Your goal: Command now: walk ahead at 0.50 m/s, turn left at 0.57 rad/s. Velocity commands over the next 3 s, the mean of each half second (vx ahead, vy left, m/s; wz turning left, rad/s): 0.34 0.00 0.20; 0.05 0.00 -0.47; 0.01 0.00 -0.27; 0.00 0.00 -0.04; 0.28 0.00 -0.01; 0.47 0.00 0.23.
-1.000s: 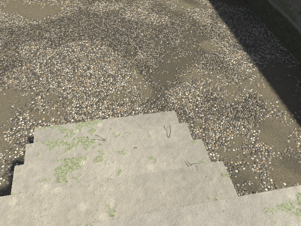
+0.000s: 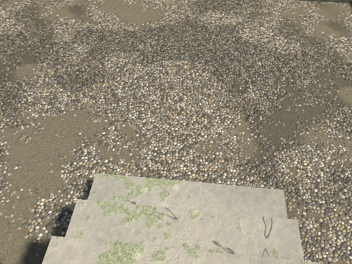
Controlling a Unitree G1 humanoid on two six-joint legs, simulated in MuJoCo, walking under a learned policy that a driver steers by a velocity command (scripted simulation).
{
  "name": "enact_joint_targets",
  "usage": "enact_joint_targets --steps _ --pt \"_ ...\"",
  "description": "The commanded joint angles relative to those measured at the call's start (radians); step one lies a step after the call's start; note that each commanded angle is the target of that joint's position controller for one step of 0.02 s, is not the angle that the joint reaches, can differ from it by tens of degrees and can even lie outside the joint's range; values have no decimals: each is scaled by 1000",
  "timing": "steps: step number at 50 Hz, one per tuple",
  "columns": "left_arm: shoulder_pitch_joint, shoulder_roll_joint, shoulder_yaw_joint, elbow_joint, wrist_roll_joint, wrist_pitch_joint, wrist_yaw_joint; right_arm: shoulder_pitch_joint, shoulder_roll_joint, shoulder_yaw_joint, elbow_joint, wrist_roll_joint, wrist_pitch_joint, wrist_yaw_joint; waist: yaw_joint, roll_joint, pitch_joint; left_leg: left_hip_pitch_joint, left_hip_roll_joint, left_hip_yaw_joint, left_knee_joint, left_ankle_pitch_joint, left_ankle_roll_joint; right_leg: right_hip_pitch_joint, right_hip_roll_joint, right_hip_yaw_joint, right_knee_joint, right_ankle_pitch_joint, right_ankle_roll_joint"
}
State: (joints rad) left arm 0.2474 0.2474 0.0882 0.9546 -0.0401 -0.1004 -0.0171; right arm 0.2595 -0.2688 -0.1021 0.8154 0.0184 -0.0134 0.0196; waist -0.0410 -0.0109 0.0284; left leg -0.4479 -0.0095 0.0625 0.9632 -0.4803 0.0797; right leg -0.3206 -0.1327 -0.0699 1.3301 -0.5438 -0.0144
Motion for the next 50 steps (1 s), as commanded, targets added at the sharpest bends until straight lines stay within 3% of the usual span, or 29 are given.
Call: enact_joint_targets --steps 1,2,4,6,8,11,13,15,16,17,18,19,20,21,22,24,25,28,31,32,33,34,37,41,43,45,48,49,50 --pt "-142 110 21 -211 -29 -59 4 263 -120 -2 22 1 -40 18 -10 131 -19 357 260 -679 -517 570 289 -606 124 162 272 2 -45" --pt "-160 78 12 -221 -10 -43 21 205 -187 -21 15 14 -53 18 42 -33 -7 273 286 -746 -460 367 270 -640 95 171 183 31 -49" --pt "-158 80 3 -218 12 -7 38 57 -133 2 -48 -16 -65 2 103 -141 2 -5 255 -645 -367 317 238 -490 51 175 -66 133 -33" --pt "-131 102 6 -196 36 -8 13 117 -88 11 -36 -27 -79 -40 85 -34 -36 -49 141 -501 -256 212 173 -418 51 195 -256 538 -47" --pt "-233 24 -22 -257 76 -17 -26 124 -46 28 -42 -11 -72 -92 61 13 -47 -286 -7 -323 -252 15 135 -112 144 83 -572 982 -45" --pt "-259 -19 -39 -325 50 20 -37 190 -53 25 2 6 -33 -119 19 117 -51 -255 -34 -221 -136 41 82 49 210 23 -727 1078 0" --pt "10 27 -16 -238 64 34 -28 97 -21 36 -18 -4 -16 -109 146 183 -148 -247 -35 -219 111 134 35 259 201 26 -609 1153 13" --pt "298 37 -2 -151 45 46 -9 13 16 49 -25 -2 -12 -98 295 74 -92 -153 -95 -103 573 379 -32 378 108 -5 -1061 1212 -26" --pt "398 9 -17 -90 37 32 -8 75 78 53 -10 -6 -20 -84 258 -82 -41 -355 -171 -100 1014 -243 -56 499 -82 255 -1165 1339 -140" --pt "303 60 -32 -78 66 7 -26 268 119 69 -41 21 -28 -68 44 -232 -85 -635 -142 -305 1072 -318 -40 707 -206 483 -708 1803 -234" --pt "287 61 -25 -86 39 7 -24 230 90 80 -41 12 -42 -63 58 -218 -95 -793 -95 -328 1043 -292 -53 736 -220 486 -670 1825 -271" --pt "361 37 -25 -71 38 8 -12 140 40 74 -38 8 -64 -63 114 -85 -110 -867 -84 -320 1040 -169 -39 689 -214 468 -723 1593 -284" --pt "310 86 -16 -92 27 6 -14 105 -27 50 -51 -4 -64 -74 56 34 -115 -800 -41 -244 878 7 -17 536 -144 445 -763 1352 -242" --pt "207 40 -42 -127 16 17 -8 8 -24 49 -87 -33 -44 -83 13 107 -63 -733 -8 -135 840 113 -33 316 -81 428 -820 1361 -187" --pt "105 138 -21 -171 44 20 33 -11 -39 51 -161 -32 -41 -83 -73 -31 -47 -540 36 -195 454 257 -78 85 -82 482 -855 1375 -235" --pt "55 99 -27 -178 66 55 67 -108 5 64 -188 -38 -36 -92 -37 -66 -122 -228 39 -201 147 436 -151 -92 -22 448 -819 1350 -267" --pt "46 97 -29 -184 53 71 71 -124 52 72 -196 -21 -26 -91 -45 -49 -163 -111 6 -177 95 419 -169 -123 16 419 -812 1291 -253" --pt "6 80 -32 -244 8 77 76 -46 18 57 -170 -44 -11 -70 -67 -2 -176 4 -30 -161 130 502 -162 -125 47 437 -706 1174 -231" --pt "-13 63 -24 -275 0 97 75 48 11 52 -188 -50 -18 -54 -129 -91 -158 225 -42 -154 -237 454 -93 -109 157 439 -522 1150 -155" --pt "15 58 -17 -294 7 94 80 142 -64 28 -166 -36 -28 -50 -136 10 -205 385 45 -266 -375 901 -17 -152 255 398 -316 886 -98" --pt "214 -80 -47 -289 3 100 86 87 -117 22 -162 -39 -20 -38 5 363 -274 473 334 -631 -446 1285 213 -332 457 405 -7 -119 -19" --pt "264 6 -32 -292 11 105 85 27 -62 41 -173 -27 -20 -27 73 344 -228 388 419 -784 -481 1194 273 -443 374 400 115 -184 26" --pt "150 111 3 -302 29 173 106 -106 -12 50 -197 -1 -2 -7 87 89 -95 201 320 -497 -435 904 219 -487 273 297 208 6 82" --pt "14 19 -54 -377 17 188 49 -166 -91 37 -192 -27 41 -38 108 114 -130 39 224 -250 -492 669 138 -265 184 114 -124 255 62" --pt "51 50 -52 -359 32 170 26 -225 -138 34 -229 -48 32 -43 113 167 -192 -61 257 -195 -468 651 140 -65 194 40 -33 459 57" --pt "-72 27 -64 -442 17 175 24 -137 -96 40 -191 3 31 -47 53 187 -126 73 258 -187 -496 565 95 -179 148 94 -397 175 11" --pt "35 51 -37 -419 13 171 17 -61 -154 11 -149 5 43 -56 67 194 -160 90 257 -158 -387 463 55 62 207 10 -697 273 -43" --pt "89 98 -12 -397 25 171 14 -47 -107 18 -160 6 42 -60 64 74 -153 6 174 -71 -196 315 -4 165 200 111 -802 424 -76" --pt "114 268 34 -418 30 168 18 -71 -73 28 -222 -27 37 -53 31 -253 -103 -346 28 -17 139 -140 -116 303 -83 588 -835 847 -221"
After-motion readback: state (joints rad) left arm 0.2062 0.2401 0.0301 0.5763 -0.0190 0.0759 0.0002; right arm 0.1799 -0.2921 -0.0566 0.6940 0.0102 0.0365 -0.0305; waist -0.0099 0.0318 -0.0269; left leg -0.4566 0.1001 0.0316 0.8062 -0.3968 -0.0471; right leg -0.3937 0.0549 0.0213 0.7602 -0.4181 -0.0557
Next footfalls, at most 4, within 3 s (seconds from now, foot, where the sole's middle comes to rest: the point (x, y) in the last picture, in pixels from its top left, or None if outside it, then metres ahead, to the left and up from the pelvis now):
0.30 right None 0.26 -0.07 -0.89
0.62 left None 0.36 0.17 -0.89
0.98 right None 0.28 -0.08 -0.89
1.48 left None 0.30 0.14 -0.89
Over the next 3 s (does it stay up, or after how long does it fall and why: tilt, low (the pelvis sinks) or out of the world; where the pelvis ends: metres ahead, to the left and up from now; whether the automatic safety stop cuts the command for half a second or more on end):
stays up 0.58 -0.12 -0.31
